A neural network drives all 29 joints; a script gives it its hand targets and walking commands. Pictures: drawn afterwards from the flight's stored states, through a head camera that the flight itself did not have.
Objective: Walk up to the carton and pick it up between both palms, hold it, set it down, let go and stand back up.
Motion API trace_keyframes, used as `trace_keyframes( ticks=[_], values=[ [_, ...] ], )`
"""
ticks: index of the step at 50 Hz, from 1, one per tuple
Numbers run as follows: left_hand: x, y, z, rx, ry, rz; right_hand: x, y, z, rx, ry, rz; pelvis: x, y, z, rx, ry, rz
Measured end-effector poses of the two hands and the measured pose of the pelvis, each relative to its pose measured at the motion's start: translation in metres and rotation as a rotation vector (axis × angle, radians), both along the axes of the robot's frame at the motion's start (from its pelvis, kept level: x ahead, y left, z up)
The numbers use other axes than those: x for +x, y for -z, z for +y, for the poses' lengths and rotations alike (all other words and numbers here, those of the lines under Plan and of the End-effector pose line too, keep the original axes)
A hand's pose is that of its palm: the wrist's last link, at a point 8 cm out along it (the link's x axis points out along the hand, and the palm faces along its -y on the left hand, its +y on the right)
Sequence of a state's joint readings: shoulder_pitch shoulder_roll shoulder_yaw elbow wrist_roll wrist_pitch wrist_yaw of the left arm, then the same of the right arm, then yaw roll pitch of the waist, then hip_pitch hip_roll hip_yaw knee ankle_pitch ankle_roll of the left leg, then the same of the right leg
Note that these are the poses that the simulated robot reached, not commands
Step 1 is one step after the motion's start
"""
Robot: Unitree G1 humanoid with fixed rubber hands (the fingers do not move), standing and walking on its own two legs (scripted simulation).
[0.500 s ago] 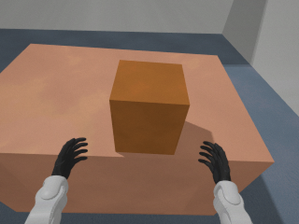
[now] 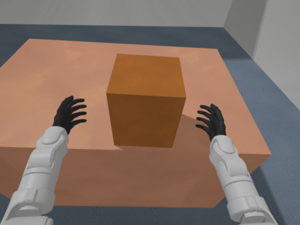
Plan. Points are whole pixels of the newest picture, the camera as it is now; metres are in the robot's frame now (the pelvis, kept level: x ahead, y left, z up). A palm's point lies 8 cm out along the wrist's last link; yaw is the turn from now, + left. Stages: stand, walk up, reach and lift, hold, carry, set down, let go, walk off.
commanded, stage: reach and lift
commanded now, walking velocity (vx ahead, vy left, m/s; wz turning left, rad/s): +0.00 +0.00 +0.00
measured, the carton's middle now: (145, 102) +0.50 +0.04 +0.03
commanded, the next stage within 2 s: none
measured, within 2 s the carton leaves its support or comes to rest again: neither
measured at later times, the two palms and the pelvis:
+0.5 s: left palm (65, 94) +0.40 +0.25 +0.14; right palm (216, 102) +0.41 -0.16 +0.13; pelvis +0.01 +0.00 +0.00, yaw +1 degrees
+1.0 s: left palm (67, 68) +0.45 +0.25 +0.19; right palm (217, 77) +0.46 -0.16 +0.18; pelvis +0.01 -0.01 +0.00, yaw +2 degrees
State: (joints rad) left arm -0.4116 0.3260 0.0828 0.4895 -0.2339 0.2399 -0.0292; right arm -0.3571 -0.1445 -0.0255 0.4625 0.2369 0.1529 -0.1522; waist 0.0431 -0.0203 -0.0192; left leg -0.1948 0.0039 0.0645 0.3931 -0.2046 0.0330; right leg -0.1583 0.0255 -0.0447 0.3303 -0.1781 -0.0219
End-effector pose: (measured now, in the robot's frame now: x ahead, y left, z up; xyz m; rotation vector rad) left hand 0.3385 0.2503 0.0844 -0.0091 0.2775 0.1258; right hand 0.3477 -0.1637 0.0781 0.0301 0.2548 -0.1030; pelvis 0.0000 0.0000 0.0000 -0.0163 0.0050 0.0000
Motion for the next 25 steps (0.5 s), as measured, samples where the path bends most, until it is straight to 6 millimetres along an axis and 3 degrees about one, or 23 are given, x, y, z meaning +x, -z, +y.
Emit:
trace_keyframes(
  ticks=[25],
  values=[
    [0.064, -0.053, 0.002, 0.029, 0.004, -0.012, 0.066, -0.053, 0.002, -0.01, -0.007, -0.007, 0.008, 0.0, -0.002, -0.008, -0.012, 0.076]
  ],
)
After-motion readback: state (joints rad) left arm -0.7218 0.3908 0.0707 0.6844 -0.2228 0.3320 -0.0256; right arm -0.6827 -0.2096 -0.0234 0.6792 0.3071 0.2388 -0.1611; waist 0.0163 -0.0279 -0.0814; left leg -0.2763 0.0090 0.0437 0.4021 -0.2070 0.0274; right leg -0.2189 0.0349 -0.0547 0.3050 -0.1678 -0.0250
